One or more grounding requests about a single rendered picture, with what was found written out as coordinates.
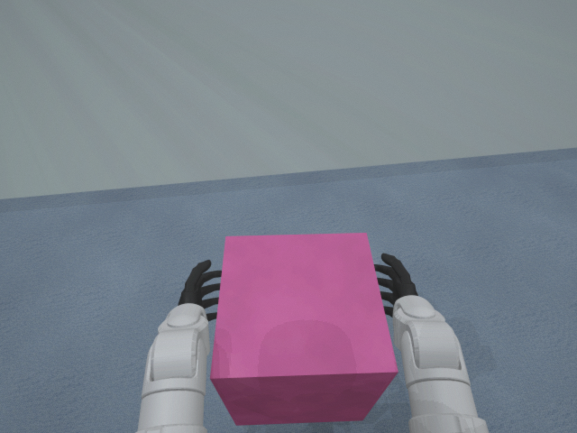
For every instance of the robot left forearm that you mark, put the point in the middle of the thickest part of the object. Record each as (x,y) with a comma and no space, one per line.
(174,384)

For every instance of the robot right hand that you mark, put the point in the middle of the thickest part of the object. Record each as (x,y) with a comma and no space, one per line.
(400,283)

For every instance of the robot right forearm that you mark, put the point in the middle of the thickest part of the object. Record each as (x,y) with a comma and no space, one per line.
(438,384)

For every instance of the carton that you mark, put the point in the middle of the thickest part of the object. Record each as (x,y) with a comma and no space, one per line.
(301,334)

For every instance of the robot left hand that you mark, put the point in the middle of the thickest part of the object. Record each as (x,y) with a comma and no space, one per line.
(194,292)

